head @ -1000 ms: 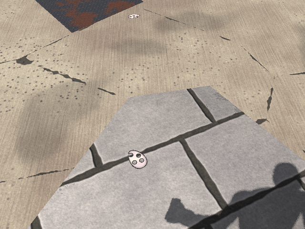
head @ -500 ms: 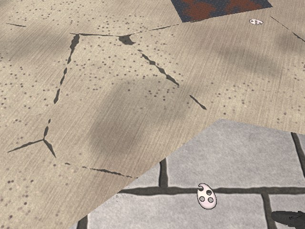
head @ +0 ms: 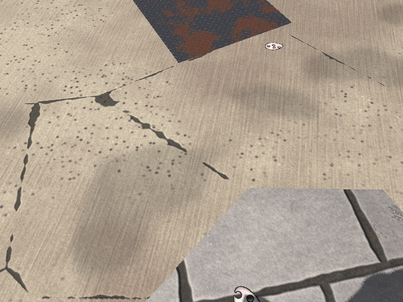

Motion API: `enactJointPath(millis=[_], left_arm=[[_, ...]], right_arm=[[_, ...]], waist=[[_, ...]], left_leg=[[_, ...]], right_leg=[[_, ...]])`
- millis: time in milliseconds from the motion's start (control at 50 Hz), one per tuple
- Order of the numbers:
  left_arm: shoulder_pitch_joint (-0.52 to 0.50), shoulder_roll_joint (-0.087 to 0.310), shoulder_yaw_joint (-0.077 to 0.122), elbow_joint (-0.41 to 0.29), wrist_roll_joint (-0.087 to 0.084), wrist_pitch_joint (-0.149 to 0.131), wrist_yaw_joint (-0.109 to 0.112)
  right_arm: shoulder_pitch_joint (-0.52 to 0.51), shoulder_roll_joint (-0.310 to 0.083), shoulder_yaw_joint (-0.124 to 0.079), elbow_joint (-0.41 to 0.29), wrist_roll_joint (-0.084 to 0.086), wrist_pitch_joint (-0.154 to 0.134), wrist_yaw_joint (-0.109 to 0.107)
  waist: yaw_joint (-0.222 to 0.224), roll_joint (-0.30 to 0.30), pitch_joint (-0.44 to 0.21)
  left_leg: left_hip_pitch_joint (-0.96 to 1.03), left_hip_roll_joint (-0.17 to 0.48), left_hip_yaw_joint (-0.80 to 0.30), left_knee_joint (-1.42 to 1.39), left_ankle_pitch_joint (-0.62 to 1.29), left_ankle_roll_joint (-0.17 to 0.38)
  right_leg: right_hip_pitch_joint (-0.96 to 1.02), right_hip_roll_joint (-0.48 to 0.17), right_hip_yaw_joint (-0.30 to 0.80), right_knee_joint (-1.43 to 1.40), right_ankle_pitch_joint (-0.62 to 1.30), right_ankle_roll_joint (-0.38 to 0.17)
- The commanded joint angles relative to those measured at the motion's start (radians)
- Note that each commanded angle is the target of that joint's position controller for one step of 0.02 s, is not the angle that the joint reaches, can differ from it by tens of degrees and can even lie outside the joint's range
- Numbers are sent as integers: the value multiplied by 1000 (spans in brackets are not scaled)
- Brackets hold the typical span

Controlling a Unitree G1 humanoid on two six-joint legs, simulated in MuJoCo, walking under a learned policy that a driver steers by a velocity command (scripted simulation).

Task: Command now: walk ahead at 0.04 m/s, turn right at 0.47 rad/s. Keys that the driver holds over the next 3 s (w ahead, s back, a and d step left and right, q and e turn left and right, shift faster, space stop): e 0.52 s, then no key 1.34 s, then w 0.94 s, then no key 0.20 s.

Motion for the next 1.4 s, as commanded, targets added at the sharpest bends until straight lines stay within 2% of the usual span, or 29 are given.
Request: enactJointPath(millis=[20,40,60,80,140,240,360,420,440,460,480,500,520,540,560,620,700,760,800,820,840,860,880,900,940,960,1000,1140,1400], left_arm=[[173,226,52,-45,27,-16,14],[112,206,48,-61,22,-25,15],[60,190,48,-74,4,-27,22],[25,167,41,-83,-13,-21,30],[18,180,43,-94,-5,-4,46],[13,208,53,-109,-6,12,59],[-21,203,49,-132,-3,28,55],[-60,190,40,-153,-16,39,62],[-39,160,31,-160,-13,42,65],[29,96,14,-156,2,39,62],[25,151,33,-187,-6,27,59],[48,228,56,-164,-3,23,56],[57,244,68,-143,-11,29,55],[69,213,65,-121,-9,41,61],[64,187,58,-123,-4,48,62],[15,130,36,-153,-15,43,57],[-20,89,7,-171,-1,36,50],[2,107,8,-158,-4,36,42],[68,102,9,-123,0,36,35],[74,127,13,-122,5,37,36],[98,186,22,-128,11,40,45],[34,195,15,-131,26,40,44],[-11,126,-1,-145,31,27,33],[-33,99,-11,-134,36,14,27],[-29,112,-9,-116,31,-4,24],[-14,109,-12,-107,29,-8,24],[11,98,-19,-87,27,-12,25],[7,97,-20,-45,19,-7,30],[31,93,-24,57,15,-5,35]], right_arm=[[-46,-74,-13,-104,-25,-30,14],[-55,-96,-21,-100,8,-31,22],[-50,-95,-23,-86,14,-28,16],[-57,-111,-30,-82,5,-22,6],[-37,-95,-30,-81,6,-17,-1],[-52,-80,-23,-77,9,-19,-2],[-46,-102,-27,-77,15,-40,19],[44,-112,-34,-49,18,-59,35],[70,-152,-45,-41,8,-59,34],[54,-215,-54,-56,-9,-49,24],[45,-236,-54,-63,-50,-46,30],[3,-186,-41,-88,-45,-50,30],[-38,-140,-30,-98,-31,-49,26],[-52,-124,-24,-104,-16,-47,23],[-48,-117,-19,-99,-2,-44,20],[15,-126,-15,-76,-7,-34,11],[19,-160,-21,-64,-1,-26,13],[31,-181,-23,-47,11,-19,26],[23,-166,-13,-35,26,-17,29],[70,-143,-4,-14,26,-23,33],[95,-95,14,-18,-8,-34,41],[107,-41,29,-30,-22,-43,43],[46,-88,23,-30,-22,-39,36],[28,-103,19,-26,-15,-37,35],[30,-115,18,-8,-18,-26,25],[45,-130,16,2,-15,-23,24],[56,-123,17,26,-11,-27,27],[66,-118,19,95,-7,-32,23],[81,-116,23,179,-2,-26,9]], waist=[[60,-202,-318],[39,-143,-260],[16,-93,-214],[4,-77,-178],[-22,-122,-175],[-9,-146,-174],[-2,-192,-144],[-58,-190,-146],[-51,-137,-158],[4,107,-175],[8,278,-133],[15,179,-118],[24,125,-96],[24,97,-85],[9,103,-68],[-27,137,-72],[-51,160,-110],[-55,176,-110],[-14,150,-99],[-15,112,-101],[-40,-47,-161],[-88,-229,-153],[-49,-176,-130],[-57,-162,-104],[-47,-182,-70],[-47,-165,-52],[-44,-112,-40],[-39,-41,-51],[-41,-29,-47]], left_leg=[[-357,-73,-212,548,-319,-52],[-402,-45,-238,585,-253,-45],[-425,-26,-236,549,-177,-47],[-428,-13,-236,500,-118,-56],[-338,-36,-225,404,-28,-78],[-258,-53,-236,204,50,-102],[-146,-72,-252,16,51,-84],[15,-70,-229,-260,218,-51],[125,23,-289,-314,304,-17],[224,242,-490,-327,506,68],[165,379,-699,-355,624,238],[143,381,-644,-354,588,270],[123,310,-527,-339,536,225],[121,247,-451,-332,468,188],[123,230,-420,-330,479,188],[163,196,-340,-335,530,211],[186,214,-308,-319,558,219],[154,219,-309,-297,582,217],[104,197,-289,-251,548,176],[44,175,-274,-228,474,118],[-45,107,-204,-106,289,36],[-82,32,-141,-116,15,-27],[-17,37,-160,-115,14,-54],[4,35,-161,-152,104,-54],[43,39,-170,-196,242,-59],[59,45,-173,-200,257,-58],[72,42,-167,-212,268,-55],[93,44,-165,-240,307,-62],[108,40,-154,-240,314,-53]], right_leg=[[483,-378,539,-150,945,-345],[449,-327,446,-153,859,-303],[409,-271,384,-159,749,-246],[367,-247,361,-174,674,-215],[288,-197,336,-198,635,-199],[238,-168,365,-202,492,-180],[188,-150,483,-188,350,-163],[161,-97,507,-123,319,-109],[85,-49,473,-55,175,-61],[-50,81,311,176,-181,-3],[-212,155,219,363,-429,40],[-225,83,231,528,-379,66],[-228,69,213,586,-304,81],[-227,62,200,618,-254,100],[-245,63,199,649,-214,118],[-230,64,148,547,-175,140],[-85,12,92,270,-192,142],[42,20,33,79,-134,125],[182,35,5,-182,64,81],[282,7,54,-260,174,50],[415,-146,232,-237,426,5],[322,-264,323,-206,484,-118],[235,-246,322,-230,327,-160],[213,-191,279,-235,215,-122],[180,-126,236,-233,118,-53],[151,-112,228,-238,109,-36],[155,-88,207,-222,119,-18],[187,-66,178,-194,215,-22],[177,-30,131,-182,219,-7]])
